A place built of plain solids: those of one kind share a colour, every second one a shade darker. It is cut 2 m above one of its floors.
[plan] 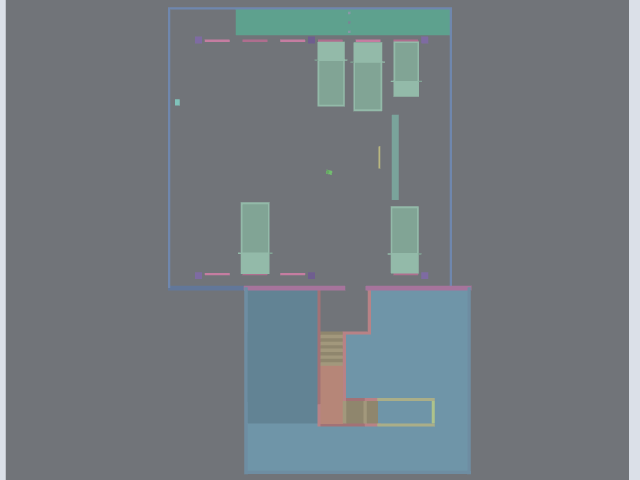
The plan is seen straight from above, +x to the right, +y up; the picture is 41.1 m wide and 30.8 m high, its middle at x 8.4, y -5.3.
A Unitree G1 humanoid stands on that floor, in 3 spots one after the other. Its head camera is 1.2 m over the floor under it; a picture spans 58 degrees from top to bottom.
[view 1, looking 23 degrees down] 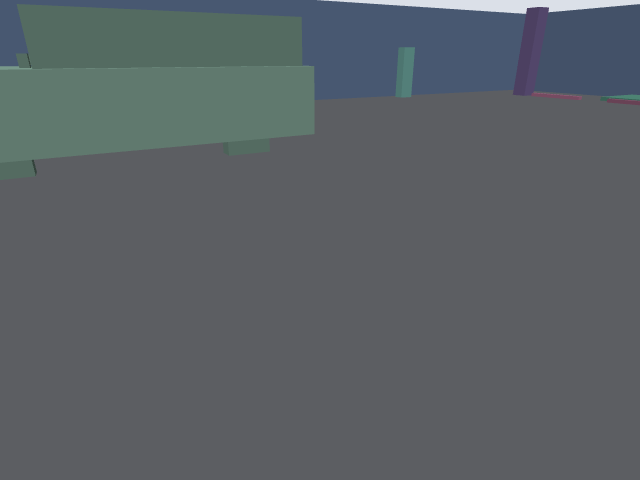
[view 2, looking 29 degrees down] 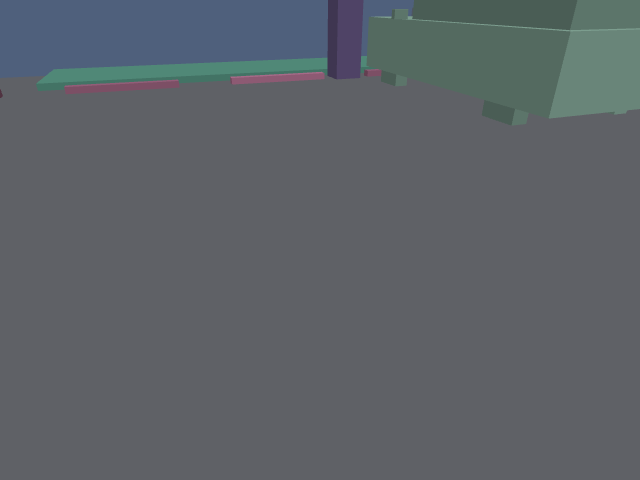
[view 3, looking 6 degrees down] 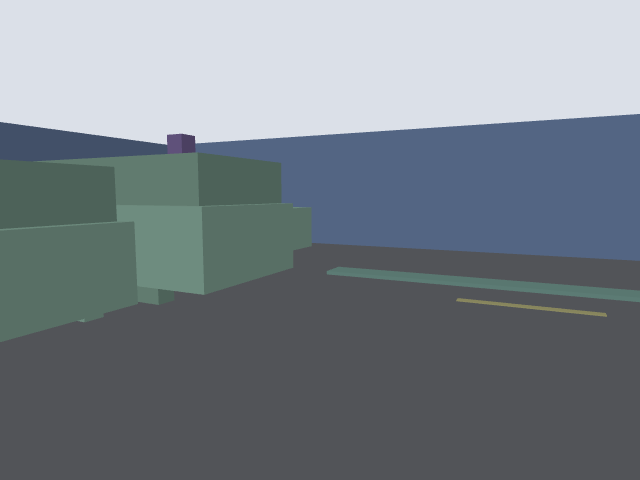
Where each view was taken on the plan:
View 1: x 10.67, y -5.83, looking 151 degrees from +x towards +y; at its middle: ground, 3.07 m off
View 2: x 4.67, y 0.00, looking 70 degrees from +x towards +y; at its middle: ground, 2.48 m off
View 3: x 7.17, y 0.00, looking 26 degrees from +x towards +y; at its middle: wall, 10.69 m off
